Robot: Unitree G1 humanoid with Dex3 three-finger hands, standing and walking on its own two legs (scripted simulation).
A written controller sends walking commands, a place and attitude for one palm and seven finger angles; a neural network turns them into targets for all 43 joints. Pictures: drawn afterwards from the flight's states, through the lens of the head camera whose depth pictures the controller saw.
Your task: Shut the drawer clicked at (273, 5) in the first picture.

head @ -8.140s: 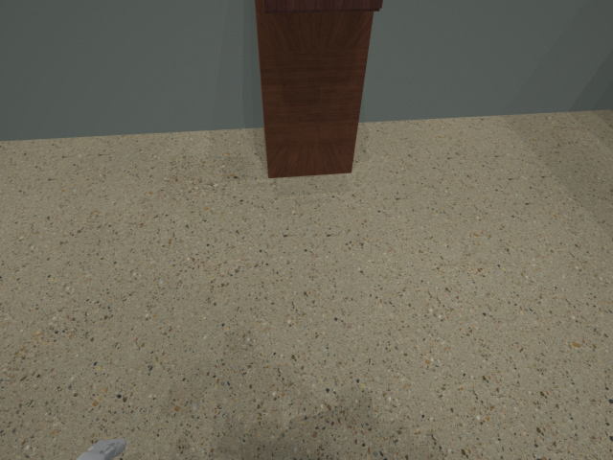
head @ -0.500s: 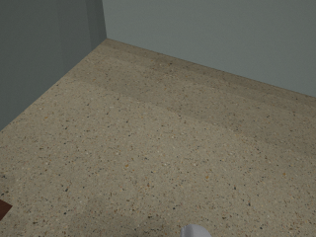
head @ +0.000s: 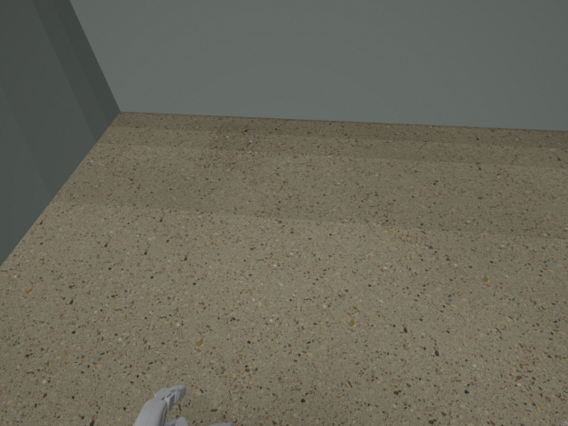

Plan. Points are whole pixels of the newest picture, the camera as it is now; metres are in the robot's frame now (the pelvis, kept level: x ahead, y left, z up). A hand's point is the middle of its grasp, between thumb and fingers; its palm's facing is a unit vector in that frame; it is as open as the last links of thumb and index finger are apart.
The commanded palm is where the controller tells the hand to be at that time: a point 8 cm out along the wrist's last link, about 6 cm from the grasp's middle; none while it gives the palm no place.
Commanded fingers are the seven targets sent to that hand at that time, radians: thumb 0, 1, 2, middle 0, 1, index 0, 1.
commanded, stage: turn to face it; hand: left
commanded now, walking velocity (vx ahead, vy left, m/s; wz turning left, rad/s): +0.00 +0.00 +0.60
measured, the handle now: out of the picture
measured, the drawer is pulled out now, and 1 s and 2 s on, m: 0.17 0.17 0.17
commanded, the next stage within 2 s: none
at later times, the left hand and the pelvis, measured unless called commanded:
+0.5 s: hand out of the picture -0.02 +0.27 -0.17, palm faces +0.32 -0.91 -0.27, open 7.4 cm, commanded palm none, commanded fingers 0.00 0.90 0.90 -0.20 -0.30 -0.20 -0.30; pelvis -0.01 +0.04 +0.01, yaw +16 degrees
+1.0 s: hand out of the picture -0.05 +0.15 -0.14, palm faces +0.56 -0.78 -0.29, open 7.4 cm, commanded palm none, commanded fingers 0.00 0.90 0.90 -0.20 -0.30 -0.20 -0.30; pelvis -0.01 -0.05 +0.01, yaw +36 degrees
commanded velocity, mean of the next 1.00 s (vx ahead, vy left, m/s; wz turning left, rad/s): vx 0.00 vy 0.00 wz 0.60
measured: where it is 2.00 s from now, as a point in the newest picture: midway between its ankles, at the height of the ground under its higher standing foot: outside the picture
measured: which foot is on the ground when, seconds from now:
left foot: up 0.00-0.18, down 0.20-0.74, up 0.76-1.00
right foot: down 0.00-0.20, up 0.22-0.74, down 0.76-1.00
